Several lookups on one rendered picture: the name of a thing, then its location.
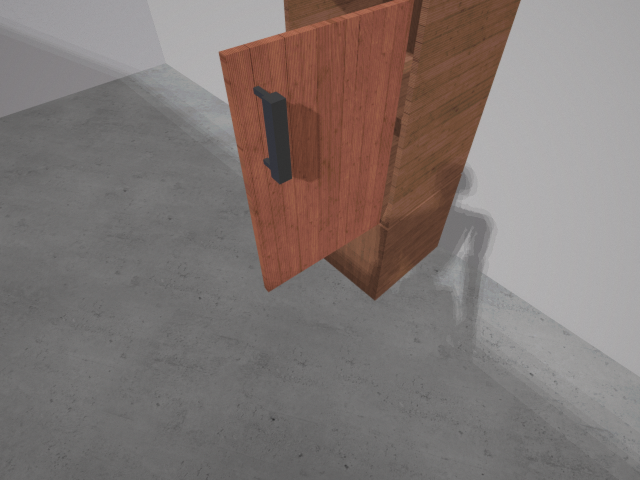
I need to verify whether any cupboard door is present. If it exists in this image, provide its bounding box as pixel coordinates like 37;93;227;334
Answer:
219;0;414;292

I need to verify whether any handle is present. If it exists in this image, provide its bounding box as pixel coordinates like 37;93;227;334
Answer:
253;86;292;184

